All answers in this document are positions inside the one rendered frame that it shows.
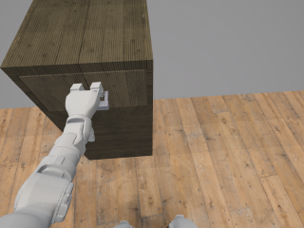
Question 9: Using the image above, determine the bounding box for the handle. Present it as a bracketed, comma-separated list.
[97, 91, 109, 111]

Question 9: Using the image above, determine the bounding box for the drawer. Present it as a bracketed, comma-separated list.
[19, 69, 146, 111]

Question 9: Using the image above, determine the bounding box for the robot shin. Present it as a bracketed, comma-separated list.
[119, 220, 130, 225]
[173, 215, 184, 221]

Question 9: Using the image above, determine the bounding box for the robot left hand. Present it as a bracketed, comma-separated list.
[65, 82, 105, 142]

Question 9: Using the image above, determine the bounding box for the robot left forearm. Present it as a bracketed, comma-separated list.
[13, 115, 92, 212]

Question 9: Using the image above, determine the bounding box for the robot left shin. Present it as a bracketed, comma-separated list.
[119, 220, 130, 225]

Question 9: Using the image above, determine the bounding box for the left robot upper arm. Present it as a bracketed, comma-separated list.
[0, 172, 74, 228]

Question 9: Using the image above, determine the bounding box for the robot right shin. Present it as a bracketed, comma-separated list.
[173, 215, 184, 221]

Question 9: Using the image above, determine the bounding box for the cabinet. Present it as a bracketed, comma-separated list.
[0, 0, 154, 161]

